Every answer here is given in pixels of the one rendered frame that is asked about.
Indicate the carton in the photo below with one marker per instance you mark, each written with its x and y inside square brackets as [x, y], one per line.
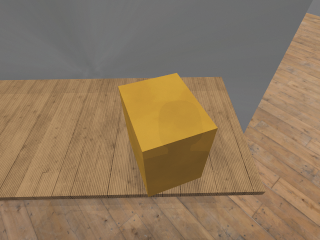
[170, 133]

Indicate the table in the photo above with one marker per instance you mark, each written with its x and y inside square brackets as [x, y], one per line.
[68, 139]

